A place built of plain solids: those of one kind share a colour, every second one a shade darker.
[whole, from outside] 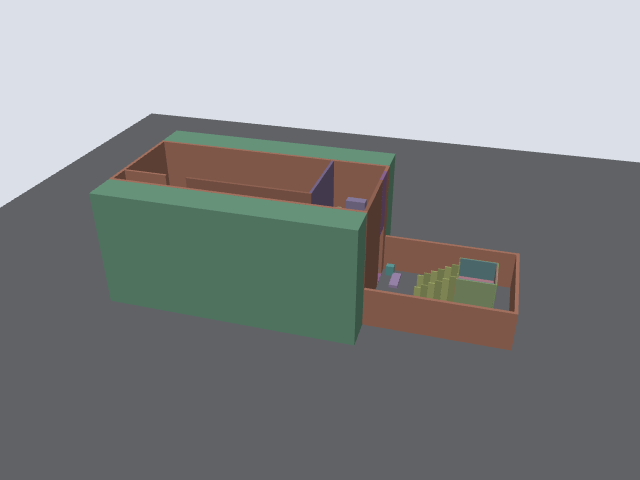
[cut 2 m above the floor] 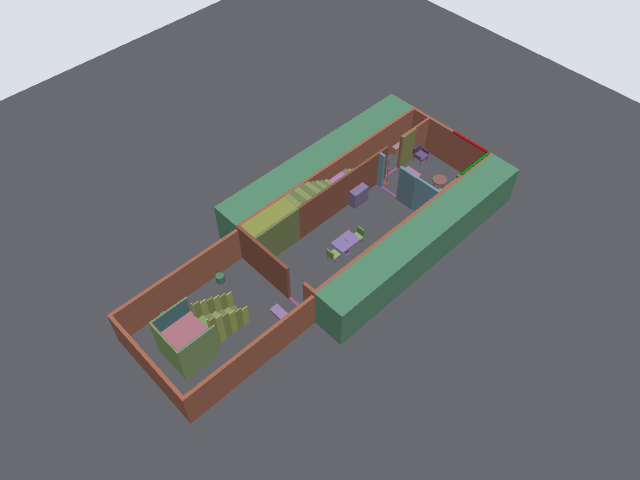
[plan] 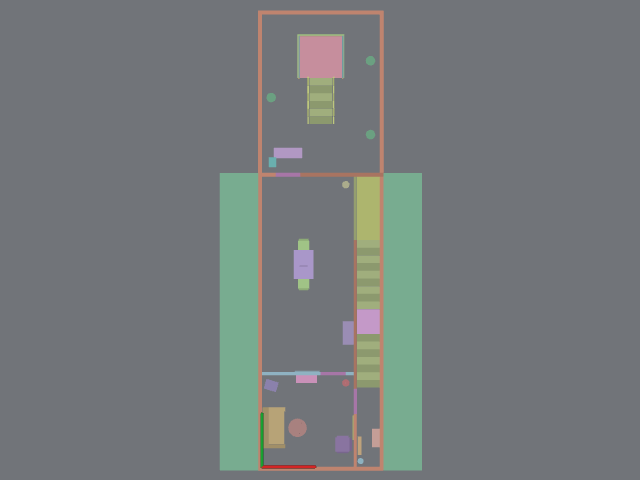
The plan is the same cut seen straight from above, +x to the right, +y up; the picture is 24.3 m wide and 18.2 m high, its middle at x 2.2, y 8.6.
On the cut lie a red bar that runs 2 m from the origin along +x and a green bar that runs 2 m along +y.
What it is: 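A terraced town house, two up and two down, 4.5 m between the party walls, 11.0 m deep; a hall 0.87 m wide; a stair of 17 risers of 163 mm on goings of 291 mm, 0.87 m wide, straight between the party wall and the hall's partition, arriving straight on the upper floor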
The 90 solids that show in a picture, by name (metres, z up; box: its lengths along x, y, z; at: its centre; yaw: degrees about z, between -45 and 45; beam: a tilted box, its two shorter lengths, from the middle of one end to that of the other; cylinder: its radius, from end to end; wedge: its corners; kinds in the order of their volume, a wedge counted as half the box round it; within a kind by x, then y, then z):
{
 "neighbour_1": {"box": [1.46, 11.28, 5.42], "at": [-0.87, 5.5, 2.66]},
 "neighbour_2": {"box": [1.46, 11.28, 5.42], "at": [5.34, 5.5, 2.66]},
 "wall_1": {"box": [0.15, 11.3, 5.42], "at": [-0.07, 5.5, 2.66]},
 "wall_2": {"box": [0.15, 6.3, 1.85], "at": [-0.07, 14.15, 0.88]},
 "wall_3": {"box": [0.67, 0.15, 5.42], "at": [0.18, 11.07, 2.66]},
 "wall_4": {"box": [4.77, 0.15, 5.42], "at": [2.23, -0.07, 2.66]},
 "wall_5": {"box": [4.77, 0.15, 1.85], "at": [2.23, 17.22, 0.88]},
 "wall_6": {"box": [3.17, 0.15, 5.42], "at": [3.03, 11.07, 2.66]},
 "wall_7": {"box": [0.12, 2.0, 5.42], "at": [3.54, 1.0, 2.66]},
 "wall_8": {"box": [0.12, 5.64, 5.42], "at": [3.54, 5.78, 2.66]},
 "wall_9": {"box": [0.15, 11.3, 5.42], "at": [4.54, 5.5, 2.66]},
 "wall_10": {"box": [0.15, 6.3, 1.85], "at": [4.54, 14.15, 0.88]},
 "tread_1": {"box": [0.87, 0.29, 0.21], "at": [2.23, 13.14, 0.06]},
 "tread_2": {"box": [0.87, 0.29, 0.38], "at": [2.23, 13.44, 0.14]},
 "tread_3": {"box": [0.87, 0.29, 0.54], "at": [2.23, 13.73, 0.22]},
 "tread_4": {"box": [0.87, 0.29, 0.7], "at": [2.23, 14.02, 0.3]},
 "tread_5": {"box": [0.87, 0.29, 0.86], "at": [2.23, 14.31, 0.38]},
 "tread_6": {"box": [0.87, 0.29, 1.03], "at": [2.23, 14.6, 0.46]},
 "tread_7": {"box": [0.87, 0.29, 0.21], "at": [4.03, 3.15, 0.06]},
 "tread_8": {"box": [0.87, 0.29, 0.38], "at": [4.03, 3.44, 0.14]},
 "tread_9": {"box": [0.87, 0.29, 0.54], "at": [4.03, 3.73, 0.22]},
 "tread_10": {"box": [0.87, 0.29, 0.7], "at": [4.03, 4.02, 0.3]},
 "tread_11": {"box": [0.87, 0.29, 0.86], "at": [4.03, 4.31, 0.38]},
 "tread_12": {"box": [0.87, 0.29, 1.03], "at": [4.03, 4.6, 0.46]},
 "tread_13": {"box": [0.87, 0.29, 1.19], "at": [4.03, 4.89, 0.54]},
 "tread_14": {"box": [0.87, 0.29, 1.35], "at": [4.03, 6.12, 0.63]},
 "tread_15": {"box": [0.87, 0.29, 1.52], "at": [4.03, 6.42, 0.71]},
 "tread_16": {"box": [0.87, 0.29, 1.68], "at": [4.03, 6.71, 0.79]},
 "tread_17": {"box": [0.87, 0.29, 1.84], "at": [4.03, 7.0, 0.87]},
 "tread_18": {"box": [0.87, 0.29, 2.0], "at": [4.03, 7.29, 0.95]},
 "tread_19": {"box": [0.87, 0.29, 2.17], "at": [4.03, 7.58, 1.03]},
 "tread_20": {"box": [0.87, 0.29, 2.33], "at": [4.03, 7.87, 1.11]},
 "tread_21": {"box": [0.87, 0.29, 2.49], "at": [4.03, 8.16, 1.2]},
 "tread_22": {"box": [0.87, 0.29, 2.66], "at": [4.03, 8.45, 1.28]},
 "under_landing_1": {"box": [0.87, 2.4, 2.72], "at": [4.03, 9.8, 1.31]},
 "plat_1": {"box": [1.67, 1.6, 1.19], "at": [2.23, 15.54, 0.54]},
 "bedroom_front_wall_1": {"box": [3.54, 0.12, 2.7], "at": [1.77, 8.54, 4.02]},
 "half_landing_1": {"box": [0.87, 0.94, 1.19], "at": [4.03, 5.51, 0.54]},
 "kitchen_wall_1": {"box": [2.22, 0.12, 2.72], "at": [1.11, 3.53, 1.31]},
 "kitchen_wall_2": {"box": [0.3, 0.12, 2.72], "at": [3.33, 3.53, 1.31]},
 "sofa_1": {"box": [0.24, 1.56, 0.83], "at": [0.14, 1.48, 0.36]},
 "sofa_2": {"box": [0.86, 0.16, 0.65], "at": [0.45, 0.78, 0.28]},
 "sofa_3": {"box": [0.86, 0.16, 0.65], "at": [0.45, 2.18, 0.28]},
 "sofa_4": {"box": [0.65, 1.24, 0.37], "at": [0.53, 1.48, 0.24]},
 "partition_low_beyond_1": {"box": [0.12, 2.4, 2.72], "at": [3.54, 9.8, 1.31]},
 "dresser_1": {"box": [0.42, 0.9, 0.92], "at": [0.21, 9.74, 3.18]},
 "dresser_2": {"box": [0.42, 0.9, 0.92], "at": [3.27, 5.08, 0.41]},
 "shelf_1": {"box": [0.8, 0.3, 1.95], "at": [1.68, 3.32, 0.93]},
 "guard_ground_1": {"box": [0.06, 1.6, 2.09], "at": [1.37, 15.54, 0.99]},
 "guard_ground_2": {"box": [0.06, 1.6, 2.09], "at": [3.1, 15.54, 0.99]},
 "back_wall_over_door_1": {"box": [0.95, 0.15, 2.74], "at": [0.98, 11.07, 4.0]},
 "piece_1": {"box": [0.06, 0.29, 1.11], "at": [1.75, 13.14, 0.51]},
 "piece_2": {"box": [0.06, 0.29, 1.28], "at": [1.75, 13.44, 0.59]},
 "piece_3": {"box": [0.06, 0.29, 1.44], "at": [1.75, 13.73, 0.67]},
 "piece_4": {"box": [0.06, 0.29, 1.6], "at": [1.75, 14.02, 0.75]},
 "piece_5": {"box": [0.06, 0.29, 1.76], "at": [1.75, 14.31, 0.83]},
 "piece_6": {"box": [0.06, 0.29, 1.93], "at": [1.75, 14.6, 0.91]},
 "piece_7": {"box": [0.06, 0.29, 1.11], "at": [2.72, 13.14, 0.51]},
 "piece_8": {"box": [0.06, 0.29, 1.28], "at": [2.72, 13.44, 0.59]},
 "piece_9": {"box": [0.06, 0.29, 1.44], "at": [2.72, 13.73, 0.67]},
 "piece_10": {"box": [0.06, 0.29, 1.6], "at": [2.72, 14.02, 0.75]},
 "piece_11": {"box": [0.06, 0.29, 1.76], "at": [2.72, 14.31, 0.83]},
 "piece_12": {"box": [0.06, 0.29, 1.93], "at": [2.72, 14.6, 0.91]},
 "guard_far_ground_1": {"box": [1.79, 0.06, 2.09], "at": [2.23, 16.37, 0.99]},
 "guard_whole_1": {"box": [0.06, 1.6, 0.9], "at": [1.4, 15.54, 1.59]},
 "guard_whole_2": {"box": [0.06, 1.6, 0.9], "at": [3.07, 15.54, 1.59]},
 "plant_pot_1": {"cylinder": 0.18, "from": [0.35, 14.0, 0.0], "to": [0.35, 14.0, 0.38]},
 "plant_pot_2": {"cylinder": 0.18, "from": [4.12, 12.6, 0.0], "to": [4.12, 12.6, 0.38]},
 "plant_pot_3": {"cylinder": 0.18, "from": [4.12, 15.4, 0.0], "to": [4.12, 15.4, 0.38]},
 "shoe_rack_1": {"box": [0.3, 0.7, 0.5], "at": [4.32, 1.09, 0.2]},
 "door_leaf_front_room_1": {"box": [0.05, 0.95, 2.07], "at": [3.45, 1.49, 0.98]},
 "door_leaf_kitchen_1": {"box": [0.94, 0.05, 2.07], "at": [1.71, 3.62, 0.98]},
 "guard_far_whole_1": {"box": [1.67, 0.06, 0.9], "at": [2.23, 16.34, 1.59]},
 "yard_step_1": {"box": [1.09, 0.41, 0.2], "at": [0.98, 11.9, 0.05]},
 "box_cardboard_1": {"box": [0.49, 0.38, 0.36], "at": [0.35, 3.08, 0.13], "yaw": -16.7},
 "meeting_table_1": {"box": [0.75, 1.1, 0.07], "at": [1.58, 7.67, 0.7]},
 "radiator_1": {"box": [0.14, 0.7, 0.6], "at": [3.7, 0.8, 0.42]},
 "bin_recycle_1": {"box": [0.28, 0.38, 0.55], "at": [0.4, 11.55, 0.23]},
 "armchair_shell_1": {"box": [0.54, 0.55, 0.1], "at": [3.05, 0.84, 0.4]},
 "armchair_shell_2": {"box": [0.09, 0.48, 0.35], "at": [3.37, 0.84, 0.62]},
 "side_chair_1": {"box": [0.38, 0.08, 0.38], "at": [1.58, 6.73, 0.65]},
 "side_chair_2": {"box": [0.42, 0.42, 0.04], "at": [1.58, 6.97, 0.43]},
 "side_chair_3": {"box": [0.42, 0.42, 0.04], "at": [1.58, 8.37, 0.43]},
 "side_chair_4": {"box": [0.38, 0.08, 0.38], "at": [1.58, 8.61, 0.65]},
 "threshold_1": {"box": [0.93, 0.16, 0.08], "at": [0.98, 11.07, -0.01]},
 "threshold_2": {"box": [0.96, 0.13, 0.07], "at": [2.7, 3.53, -0.01]},
 "threshold_3": {"box": [0.13, 0.96, 0.07], "at": [3.54, 2.48, -0.01]},
 "coffee_table_1": {"cylinder": 0.35, "from": [1.35, 1.48, 0.33], "to": [1.35, 1.48, 0.4]},
 "bin_waste_1": {"cylinder": 0.14, "from": [3.18, 10.7, 0.0], "to": [3.18, 10.7, 0.31]},
 "floor_lamp_1": {"cylinder": 0.14, "from": [3.18, 3.18, 0.0], "to": [3.18, 3.18, 0.03]}
}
